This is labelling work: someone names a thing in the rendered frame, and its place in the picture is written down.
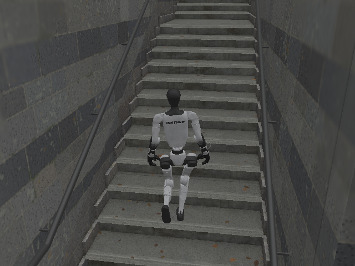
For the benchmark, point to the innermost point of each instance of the robot left shin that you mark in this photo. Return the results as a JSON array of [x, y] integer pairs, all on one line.
[[167, 194]]

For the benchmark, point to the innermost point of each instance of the robot right hand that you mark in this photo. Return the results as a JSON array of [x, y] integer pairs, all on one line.
[[201, 156]]

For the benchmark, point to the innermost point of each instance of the robot left hand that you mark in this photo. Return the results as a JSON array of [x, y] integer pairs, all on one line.
[[153, 158]]

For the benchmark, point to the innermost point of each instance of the left robot forearm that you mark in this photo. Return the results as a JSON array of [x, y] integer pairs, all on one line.
[[152, 149]]

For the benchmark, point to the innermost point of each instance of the right robot forearm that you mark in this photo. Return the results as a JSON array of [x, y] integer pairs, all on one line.
[[202, 146]]

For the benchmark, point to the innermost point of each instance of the right robot upper arm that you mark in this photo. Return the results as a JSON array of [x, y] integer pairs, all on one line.
[[195, 125]]

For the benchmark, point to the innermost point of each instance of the left robot upper arm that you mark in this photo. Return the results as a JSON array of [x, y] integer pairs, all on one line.
[[158, 118]]

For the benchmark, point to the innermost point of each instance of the robot head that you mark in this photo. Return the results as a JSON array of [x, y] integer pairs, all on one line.
[[173, 96]]

